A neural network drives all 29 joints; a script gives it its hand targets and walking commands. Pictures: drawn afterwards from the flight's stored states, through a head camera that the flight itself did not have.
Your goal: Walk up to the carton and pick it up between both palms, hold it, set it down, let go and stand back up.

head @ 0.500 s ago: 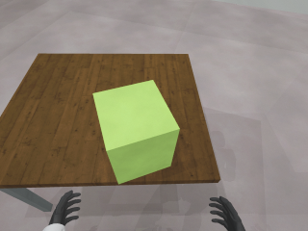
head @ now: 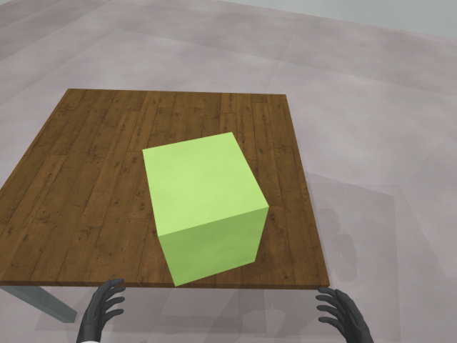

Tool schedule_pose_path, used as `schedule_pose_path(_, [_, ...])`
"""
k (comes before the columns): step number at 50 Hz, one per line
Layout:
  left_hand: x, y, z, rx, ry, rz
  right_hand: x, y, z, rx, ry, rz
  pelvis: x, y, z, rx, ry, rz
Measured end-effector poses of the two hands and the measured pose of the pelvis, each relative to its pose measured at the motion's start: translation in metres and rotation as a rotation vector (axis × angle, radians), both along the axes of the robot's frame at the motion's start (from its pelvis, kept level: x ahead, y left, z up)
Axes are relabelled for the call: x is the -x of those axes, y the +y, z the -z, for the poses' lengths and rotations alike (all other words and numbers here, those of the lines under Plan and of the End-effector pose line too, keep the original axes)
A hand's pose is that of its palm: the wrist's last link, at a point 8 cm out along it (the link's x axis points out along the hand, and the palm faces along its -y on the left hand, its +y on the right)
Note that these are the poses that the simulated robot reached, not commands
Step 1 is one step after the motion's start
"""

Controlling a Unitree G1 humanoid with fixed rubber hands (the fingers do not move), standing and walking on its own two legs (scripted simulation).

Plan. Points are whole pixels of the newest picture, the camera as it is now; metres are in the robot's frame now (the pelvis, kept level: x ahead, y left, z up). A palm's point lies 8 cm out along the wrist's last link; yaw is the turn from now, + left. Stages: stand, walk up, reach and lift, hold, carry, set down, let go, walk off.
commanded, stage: reach and lift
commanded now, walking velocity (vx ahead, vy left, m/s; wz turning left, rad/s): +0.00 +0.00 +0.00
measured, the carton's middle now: (203, 210) +0.40 +0.09 -0.07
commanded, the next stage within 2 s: none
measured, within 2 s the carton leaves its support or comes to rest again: neither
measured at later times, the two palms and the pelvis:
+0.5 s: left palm (98, 325) +0.15 +0.23 -0.05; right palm (357, 318) +0.20 -0.21 -0.06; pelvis -0.02 -0.01 -0.01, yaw +0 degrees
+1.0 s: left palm (102, 290) +0.19 +0.23 -0.02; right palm (336, 278) +0.25 -0.18 -0.03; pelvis -0.02 -0.01 -0.01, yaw +1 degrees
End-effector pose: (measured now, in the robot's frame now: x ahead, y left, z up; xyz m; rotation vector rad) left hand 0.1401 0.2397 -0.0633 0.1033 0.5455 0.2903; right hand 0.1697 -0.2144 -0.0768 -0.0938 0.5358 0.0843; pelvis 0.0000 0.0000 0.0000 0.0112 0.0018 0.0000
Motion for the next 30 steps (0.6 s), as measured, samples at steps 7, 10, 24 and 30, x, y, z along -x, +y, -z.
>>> schedule_pose_path(7, [0.005, -0.005, -0.002, 0.001, -0.057, -0.028, -0.001, -0.002, -0.002, -0.014, -0.052, -0.019, 0.002, -0.001, 0.002, -0.003, 0.008, 0.006])
schedule_pose_path(10, [0.005, -0.007, -0.003, 0.004, -0.085, -0.044, -0.002, -0.002, -0.003, -0.021, -0.075, -0.024, 0.004, -0.003, 0.004, -0.003, 0.012, 0.007])
schedule_pose_path(24, [-0.007, -0.011, -0.011, 0.014, -0.217, -0.104, -0.026, -0.001, -0.016, -0.064, -0.205, -0.026, 0.017, -0.011, 0.011, -0.006, 0.022, -0.003])
schedule_pose_path(30, [-0.012, -0.008, -0.016, 0.016, -0.238, -0.117, -0.037, 0.005, -0.019, -0.093, -0.225, -0.023, 0.022, -0.014, 0.013, -0.009, 0.023, -0.012])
